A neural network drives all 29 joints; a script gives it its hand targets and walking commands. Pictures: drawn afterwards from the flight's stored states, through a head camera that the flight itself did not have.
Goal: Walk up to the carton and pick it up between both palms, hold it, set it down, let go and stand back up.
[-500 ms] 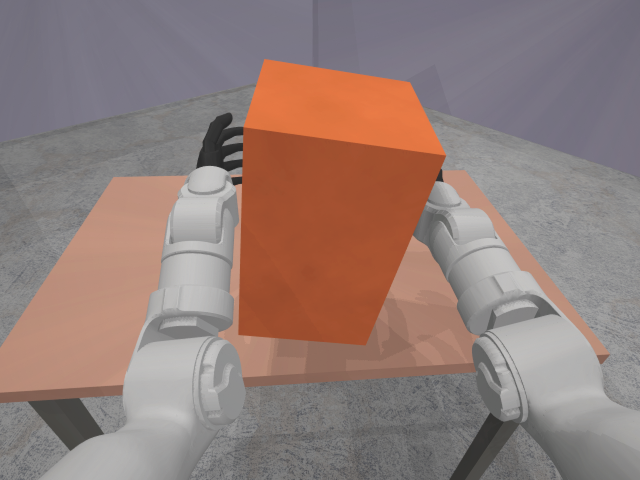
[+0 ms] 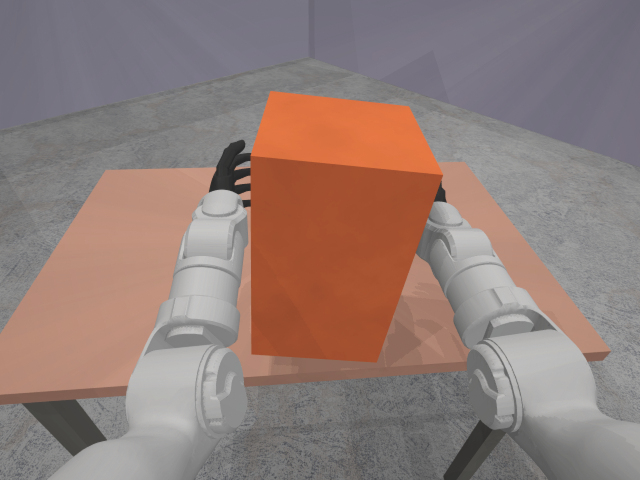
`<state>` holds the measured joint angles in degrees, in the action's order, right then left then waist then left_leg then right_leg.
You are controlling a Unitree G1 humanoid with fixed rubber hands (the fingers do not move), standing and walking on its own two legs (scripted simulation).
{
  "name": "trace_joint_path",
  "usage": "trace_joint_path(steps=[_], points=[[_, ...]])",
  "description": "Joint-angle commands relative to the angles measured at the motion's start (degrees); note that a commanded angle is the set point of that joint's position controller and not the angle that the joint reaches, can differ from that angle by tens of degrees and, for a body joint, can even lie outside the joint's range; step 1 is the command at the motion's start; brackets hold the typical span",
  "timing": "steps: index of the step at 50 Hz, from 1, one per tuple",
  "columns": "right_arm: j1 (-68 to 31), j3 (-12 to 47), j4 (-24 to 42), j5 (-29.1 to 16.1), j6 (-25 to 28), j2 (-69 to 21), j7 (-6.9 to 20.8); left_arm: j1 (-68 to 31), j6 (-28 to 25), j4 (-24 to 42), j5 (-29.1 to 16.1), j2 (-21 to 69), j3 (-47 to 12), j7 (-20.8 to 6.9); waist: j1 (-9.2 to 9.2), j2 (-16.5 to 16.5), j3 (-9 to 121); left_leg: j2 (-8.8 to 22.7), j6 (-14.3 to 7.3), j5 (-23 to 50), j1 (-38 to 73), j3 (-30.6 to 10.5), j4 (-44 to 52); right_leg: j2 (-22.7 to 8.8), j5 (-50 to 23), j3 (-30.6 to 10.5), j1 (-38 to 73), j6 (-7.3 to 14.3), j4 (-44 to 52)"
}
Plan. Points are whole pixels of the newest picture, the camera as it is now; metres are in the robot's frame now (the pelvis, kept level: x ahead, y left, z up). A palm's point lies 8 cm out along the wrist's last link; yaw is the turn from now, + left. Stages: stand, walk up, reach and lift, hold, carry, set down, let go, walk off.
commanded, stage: set down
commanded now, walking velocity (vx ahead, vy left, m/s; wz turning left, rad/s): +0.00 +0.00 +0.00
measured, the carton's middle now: (326, 235) +0.38 -0.03 +0.16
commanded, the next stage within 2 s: none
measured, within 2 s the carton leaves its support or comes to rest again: rests again in 0.90 s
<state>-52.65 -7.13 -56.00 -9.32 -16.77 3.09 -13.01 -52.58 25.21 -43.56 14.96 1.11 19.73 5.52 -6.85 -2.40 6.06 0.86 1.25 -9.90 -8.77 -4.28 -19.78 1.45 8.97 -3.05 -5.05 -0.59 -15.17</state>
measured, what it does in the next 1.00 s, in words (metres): stands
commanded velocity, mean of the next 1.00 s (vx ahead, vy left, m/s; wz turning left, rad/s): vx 0.00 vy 0.00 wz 0.00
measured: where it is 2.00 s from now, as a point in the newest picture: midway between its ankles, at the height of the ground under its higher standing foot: outside the picture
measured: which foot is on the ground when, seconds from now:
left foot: down 0.00-1.00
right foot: down 0.00-1.00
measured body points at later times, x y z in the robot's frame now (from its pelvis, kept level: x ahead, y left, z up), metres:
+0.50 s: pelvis +0.01 +0.00 +0.00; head -0.03 +0.03 +0.45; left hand +0.43 +0.10 +0.17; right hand +0.40 -0.16 +0.16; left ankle +0.01 +0.13 -0.75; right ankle -0.01 -0.13 -0.75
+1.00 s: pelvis +0.00 +0.00 +0.00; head -0.03 +0.02 +0.45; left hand +0.42 +0.10 +0.15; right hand +0.39 -0.17 +0.14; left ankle +0.01 +0.13 -0.75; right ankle -0.01 -0.12 -0.75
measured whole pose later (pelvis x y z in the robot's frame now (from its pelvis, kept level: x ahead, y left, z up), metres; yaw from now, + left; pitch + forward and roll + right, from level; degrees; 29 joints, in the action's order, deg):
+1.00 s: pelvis +0.00 +0.00 +0.00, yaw -1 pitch -2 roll -1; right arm -46.2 -18.0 -55.0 4.2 -6.7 -2.3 -10.3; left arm -47.5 13.7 -47.5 17.4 3.5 22.7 4.4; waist -4.5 -2.3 3.8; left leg 1.3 1.5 -9.2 -7.4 -3.1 -18.2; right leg 1.3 8.3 -1.8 -4.6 -0.2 -14.6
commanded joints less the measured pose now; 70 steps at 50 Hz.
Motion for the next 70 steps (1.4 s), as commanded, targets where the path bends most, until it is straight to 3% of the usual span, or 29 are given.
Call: trace_joint_path(steps=[1, 2, 5, 9, 14, 22, 33, 40, 51, 62, 70], points=[[-54.23, 10.99, 21.63, -1.32, 8.53, -36.95, 8.53, -39.31, -5.39, 2.59, -6.94, 39.79, -18.48, -7.7, 1.27, 5.01, 28.17, -2.53, 2.4, 12.21, 16.52, 3.31, -1.28, 3.3, -18.58, 6.68, 1.37, -2.28, 0.57], [-54.0, 12.55, 22.36, -2.25, 8.97, -37.78, 8.3, -39.2, -6.07, 3.54, -7.04, 40.11, -18.75, -7.46, 1.13, 4.76, 30.71, -2.8, 2.69, 16.14, 18.15, 3.29, -2.87, 3.72, -23.62, 6.73, 3.4, -2.63, -0.32], [-50.67, 14.8, 21.83, -2.84, 8.63, -38.68, 7.12, -37.04, -6.8, 3.96, -6.84, 39.22, -19.25, -7.56, -0.01, 3.16, 29.24, -3.66, 2.19, 17.25, 16.58, 3.21, -3.25, 3.39, -29.81, 6.08, 6.15, -3.89, -1.48], [-46.45, 15.75, 22.26, -2.9, 8.16, -38.28, 6.11, -32.89, -6.04, 5.12, -5.89, 38.22, -19.56, -8.62, -0.6, 1.84, 25.12, -4.31, 1.57, 16.75, 13.94, 3.09, -2.47, 3.06, -33.3, 5.51, 8.67, -4.63, -2.32], [-44.77, 17.89, 25.59, -3.71, 8.13, -38.81, 5.61, -31.59, -5.37, 9.1, -6.35, 39.14, -22.32, -9.23, -1.1, 2.57, 24.07, -4.52, 1.99, 18.3, 13.27, 2.65, -2.64, 3.05, -35.26, 5.7, 9.39, -4.7, -3.0], [-44.25, 18.61, 27.53, -3.36, 8.27, -39.05, 6.19, -32.13, -5.68, 11.28, -7.02, 41.16, -25.22, -8.8, -0.83, 4.48, 24.29, -3.72, 2.99, 16.96, 14.66, 2.01, -2.78, 3.23, -28.76, 6.59, 5.53, -3.87, -2.22], [-43.99, 9.63, 18.86, 4.28, 10.92, -37.73, 9.34, -32.44, -9.17, 2.0, -4.37, 39.89, -18.74, -8.91, 0.99, 3.57, 21.51, -2.48, 2.42, 8.7, 13.44, 3.84, 0.6, 2.55, -16.97, 7.06, 1.68, -2.73, 0.06], [-42.84, 5.06, 15.3, 9.24, 13.71, -38.03, 11.01, -32.34, -11.9, -1.36, -1.91, 37.83, -14.52, -9.18, 1.73, 2.63, 21.53, -2.63, 1.56, 7.72, 11.69, 5.63, 1.74, 2.1, -18.11, 7.07, 4.39, -2.95, -0.07], [-37.27, 3.31, 14.56, 13.61, 16.3, -37.66, 11.89, -27.95, -13.2, -1.26, 1.09, 35.67, -12.36, -10.02, 2.16, 1.7, 19.5, -2.74, 1.04, 8.69, 10.21, 7.1, 2.47, 1.76, -21.56, 7.23, 7.81, -3.51, -0.61], [-27.39, -0.27, 12.61, 18.15, 19.16, -35.27, 12.84, -21.74, -12.7, 2.91, 4.34, 34.46, -12.03, -11.51, 1.29, 3.45, 14.82, -2.23, 2.66, 12.8, 13.47, 8.27, 2.01, 1.94, -19.78, 9.61, 6.78, -3.28, -0.07], [-20.87, -1.41, 12.68, 20.37, 20.88, -33.28, 13.45, -14.29, -11.07, 4.4, 7.41, 33.04, -9.9, -12.82, 2.12, 2.62, 9.58, -1.98, 1.92, 12.35, 12.89, 8.98, 2.96, 1.82, -17.77, 10.65, 7.12, -3.57, 0.49]])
